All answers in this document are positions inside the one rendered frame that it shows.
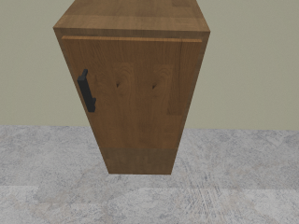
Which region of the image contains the handle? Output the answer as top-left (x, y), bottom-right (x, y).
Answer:
top-left (77, 69), bottom-right (96, 113)

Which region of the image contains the cupboard door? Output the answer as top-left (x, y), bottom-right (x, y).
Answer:
top-left (61, 35), bottom-right (202, 149)

